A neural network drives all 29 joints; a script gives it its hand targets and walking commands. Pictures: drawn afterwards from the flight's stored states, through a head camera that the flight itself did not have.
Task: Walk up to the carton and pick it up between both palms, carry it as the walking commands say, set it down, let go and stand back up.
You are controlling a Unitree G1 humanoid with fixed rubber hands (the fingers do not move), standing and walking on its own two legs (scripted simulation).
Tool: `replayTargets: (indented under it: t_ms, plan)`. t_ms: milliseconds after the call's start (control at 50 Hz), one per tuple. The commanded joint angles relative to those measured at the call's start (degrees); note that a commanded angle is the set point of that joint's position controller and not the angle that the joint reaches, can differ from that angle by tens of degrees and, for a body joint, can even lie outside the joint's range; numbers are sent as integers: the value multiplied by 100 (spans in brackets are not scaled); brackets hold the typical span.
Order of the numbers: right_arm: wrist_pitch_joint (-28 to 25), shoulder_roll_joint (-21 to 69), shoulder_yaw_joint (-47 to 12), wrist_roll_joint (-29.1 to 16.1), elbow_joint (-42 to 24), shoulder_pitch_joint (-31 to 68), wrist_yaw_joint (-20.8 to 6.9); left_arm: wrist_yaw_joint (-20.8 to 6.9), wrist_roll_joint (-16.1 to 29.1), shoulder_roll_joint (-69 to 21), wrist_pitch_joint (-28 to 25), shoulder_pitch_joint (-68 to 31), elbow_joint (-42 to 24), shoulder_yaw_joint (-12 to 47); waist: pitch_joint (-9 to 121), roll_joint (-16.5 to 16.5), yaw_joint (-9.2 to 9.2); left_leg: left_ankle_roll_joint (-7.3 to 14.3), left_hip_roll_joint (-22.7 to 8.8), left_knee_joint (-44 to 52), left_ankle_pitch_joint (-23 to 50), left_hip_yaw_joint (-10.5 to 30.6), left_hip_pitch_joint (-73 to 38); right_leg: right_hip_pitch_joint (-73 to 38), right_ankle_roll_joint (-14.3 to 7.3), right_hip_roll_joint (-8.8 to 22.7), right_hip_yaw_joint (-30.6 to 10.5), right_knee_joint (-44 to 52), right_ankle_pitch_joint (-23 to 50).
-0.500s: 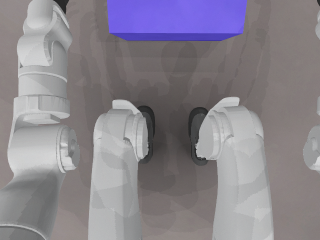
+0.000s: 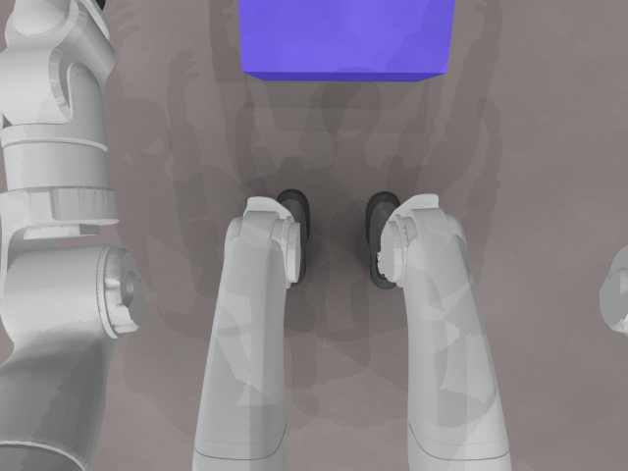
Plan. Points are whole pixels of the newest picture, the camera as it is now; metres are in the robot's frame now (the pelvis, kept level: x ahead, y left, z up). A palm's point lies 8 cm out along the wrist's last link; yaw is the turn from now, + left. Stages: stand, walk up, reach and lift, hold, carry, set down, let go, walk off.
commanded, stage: set down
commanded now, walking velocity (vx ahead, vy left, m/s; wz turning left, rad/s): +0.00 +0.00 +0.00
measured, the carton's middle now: (343, 16) +0.55 -0.01 -0.45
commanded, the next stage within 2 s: let go in 0.48 s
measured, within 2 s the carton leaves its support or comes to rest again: neither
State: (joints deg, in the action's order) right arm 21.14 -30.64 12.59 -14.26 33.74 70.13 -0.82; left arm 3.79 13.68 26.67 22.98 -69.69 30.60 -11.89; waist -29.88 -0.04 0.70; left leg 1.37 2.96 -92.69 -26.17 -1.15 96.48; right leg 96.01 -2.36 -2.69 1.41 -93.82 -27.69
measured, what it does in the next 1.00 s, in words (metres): rises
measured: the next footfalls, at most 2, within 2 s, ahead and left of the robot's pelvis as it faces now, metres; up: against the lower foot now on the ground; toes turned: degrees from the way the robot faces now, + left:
none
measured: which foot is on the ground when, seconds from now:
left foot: down 0.00-1.00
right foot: down 0.00-1.00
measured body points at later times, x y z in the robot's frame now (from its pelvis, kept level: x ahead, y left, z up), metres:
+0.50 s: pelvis +0.04 +0.00 +0.11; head +0.35 +0.00 +0.43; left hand +0.55 +0.23 -0.01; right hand +0.55 -0.25 -0.01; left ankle +0.12 +0.10 -0.51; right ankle +0.12 -0.10 -0.51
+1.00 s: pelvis +0.14 +0.00 +0.18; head +0.35 +0.00 +0.58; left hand +0.47 +0.23 +0.07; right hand +0.46 -0.25 +0.07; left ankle +0.12 +0.10 -0.51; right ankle +0.12 -0.10 -0.51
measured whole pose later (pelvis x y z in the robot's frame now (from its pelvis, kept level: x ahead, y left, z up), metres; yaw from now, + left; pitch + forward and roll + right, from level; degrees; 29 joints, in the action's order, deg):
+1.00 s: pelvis +0.14 +0.00 +0.18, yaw -1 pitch +35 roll +0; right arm 4.1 -14.5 10.5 -0.5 34.8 18.6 -4.0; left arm -2.1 0.4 12.2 5.3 -18.3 32.8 -9.2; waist 7.9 -0.5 -0.3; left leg 1.4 2.8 -43.0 -18.2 0.3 59.2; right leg 59.2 -1.3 -3.2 -1.8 -44.2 -18.6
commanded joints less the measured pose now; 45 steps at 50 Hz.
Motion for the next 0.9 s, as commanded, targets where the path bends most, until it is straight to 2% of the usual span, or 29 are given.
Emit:
replayTargets:
  t_ms: [0,100,120,280,320,340,360,380,400,440,460,480,500,540,580,640,740,800,880]
  plan:
    - [-229,-1511,399,20,-1009,1509,-17,6,-36,1204,-244,-1355,-1144,-280,12403,-72,37,-60,111,1038,1650,175,-3860,-4489,59,-12,-337,1144,2378]
    - [-284,-1441,389,35,-779,1425,-85,-26,-104,1160,-312,-1255,-942,-272,12126,-26,-16,-73,110,1574,1839,234,-4350,-4771,85,-28,-388,1695,2458]
    - [-312,-1460,390,42,-895,1438,-93,-20,-85,1161,-328,-1306,-1097,-275,12264,-54,-5,-84,109,1693,1982,257,-4552,-4958,83,-34,-403,1814,2610]
    - [-513,-1296,323,130,-574,1161,-150,-53,-164,975,-523,-1086,-748,-189,11890,-1,15,-96,107,2718,2376,360,-5521,-5687,109,-50,-507,2754,2973]
    - [-606,-1231,287,186,-340,1187,-177,-40,-218,908,-602,-1111,-527,-191,11668,-41,-6,-122,85,2938,2310,383,-5664,-5664,130,-27,-500,2972,2858]
    - [-674,-1111,241,238,124,1140,-202,-48,-282,774,-659,-1051,-117,-194,11059,-59,-23,-134,42,3049,2118,402,-5397,-5400,136,23,-499,3063,2662]
    - [-795,-1143,300,279,-182,1240,-231,-44,-380,758,-775,-1057,-323,-313,11112,-65,-87,-167,42,3106,2350,415,-5486,-5492,140,34,-518,3129,2911]
    - [-881,-928,226,396,523,1107,-270,-64,-455,558,-860,-900,349,-290,10246,-94,-36,-187,-8,3181,2095,433,-4963,-5116,145,82,-488,3177,2695]
    - [-998,-867,277,473,552,1029,-326,-89,-595,446,-984,-727,453,-403,9943,-93,-125,-216,-22,3238,2253,427,-4833,-4981,165,106,-513,3236,2866]
    - [-1174,-443,202,705,1156,758,-427,-171,-770,29,-1186,-354,1045,-429,8833,-138,-151,-248,-60,3335,2188,391,-3986,-4434,210,175,-545,3305,2848]
    - [-1245,-299,242,900,1484,595,-462,-209,-890,-124,-1245,-206,1310,-443,8401,-166,-111,-262,-73,3371,1951,356,-3625,-4143,235,186,-533,3360,2571]
    - [-1302,-165,300,1004,1531,444,-478,-253,-1010,-153,-1299,-124,1327,-501,8304,-131,-133,-257,-77,3426,1753,305,-3605,-4012,254,185,-522,3469,2269]
    - [-1353,-139,395,1157,1549,255,-489,-275,-1065,-211,-1328,-30,1303,-497,8274,-176,-18,-261,-105,3496,1658,300,-3703,-3915,256,155,-446,3575,2056]
    - [-1421,-264,614,1307,1358,-2,-495,-301,-1218,-130,-1357,171,1148,-594,8477,-94,54,-256,-112,3600,1693,267,-4033,-4059,240,149,-425,3738,2066]
    - [-1452,-303,713,1455,1087,-456,-467,-310,-1315,-89,-1406,620,922,-587,8801,-96,95,-243,-91,3689,2000,259,-4440,-4479,233,156,-421,3799,2460]
    - [-1492,-196,703,1439,462,-1064,-425,-333,-1438,29,-1503,1259,311,-551,9292,-133,54,-228,-55,3773,2783,308,-5026,-5179,227,153,-481,3838,3352]
    - [-1554,71,438,1255,-535,-2013,-401,-413,-1438,-144,-1587,2303,-702,-302,9395,-84,-72,-200,-50,4117,3599,412,-5706,-6078,178,137,-624,4100,4195]
    - [-1611,347,235,1168,-746,-2837,-394,-476,-1390,-407,-1642,3044,-901,-88,9140,-28,-96,-196,-88,4285,4193,499,-6157,-6156,172,133,-696,4312,4576]
    - [-1804,583,127,1287,-803,-3917,-336,-535,-1336,-622,-1868,4016,-889,-10,8730,-58,-120,-205,-142,4531,4833,592,-6435,-6349,213,154,-769,4568,5036]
